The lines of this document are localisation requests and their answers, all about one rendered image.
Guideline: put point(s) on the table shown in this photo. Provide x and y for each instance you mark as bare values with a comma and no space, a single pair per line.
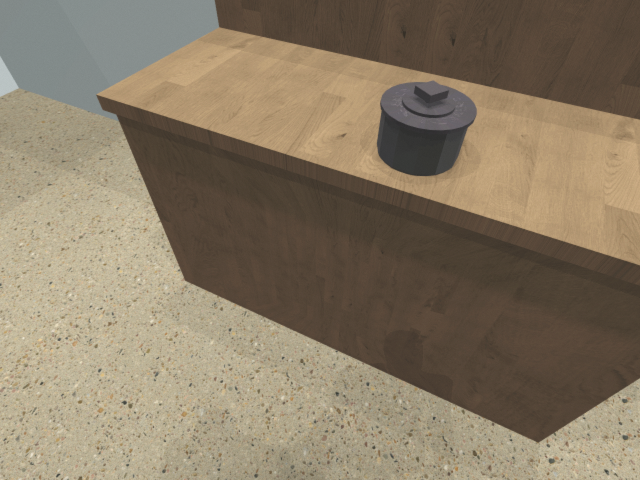
508,285

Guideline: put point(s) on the pot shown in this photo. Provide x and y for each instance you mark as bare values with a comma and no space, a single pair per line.
417,153

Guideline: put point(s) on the knob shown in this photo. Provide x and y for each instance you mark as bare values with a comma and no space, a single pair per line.
431,91

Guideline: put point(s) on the lid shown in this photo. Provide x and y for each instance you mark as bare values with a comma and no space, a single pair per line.
453,114

